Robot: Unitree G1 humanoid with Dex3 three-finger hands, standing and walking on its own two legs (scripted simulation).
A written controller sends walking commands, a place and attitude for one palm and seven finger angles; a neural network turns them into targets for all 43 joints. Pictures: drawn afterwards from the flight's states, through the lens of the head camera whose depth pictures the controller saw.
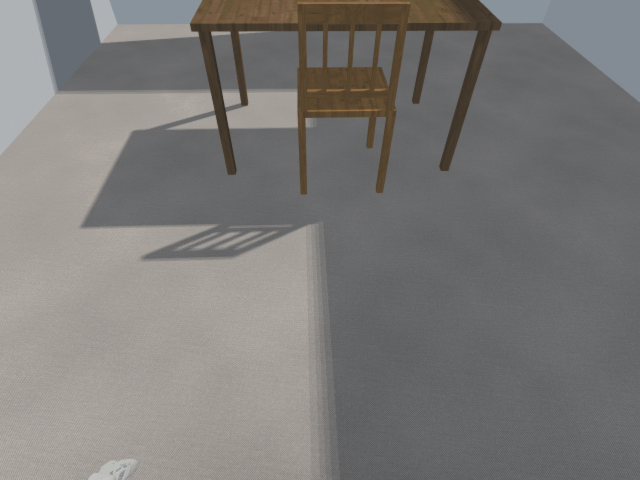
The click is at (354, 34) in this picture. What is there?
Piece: chair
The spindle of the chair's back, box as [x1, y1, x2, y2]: [346, 24, 354, 90]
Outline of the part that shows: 354,24 350,24 346,90 350,90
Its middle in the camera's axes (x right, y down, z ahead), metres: +0.11 -0.67 +1.44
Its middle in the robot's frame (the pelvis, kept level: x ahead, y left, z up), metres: +1.52 -0.05 -0.12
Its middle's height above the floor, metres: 0.65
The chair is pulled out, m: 0.00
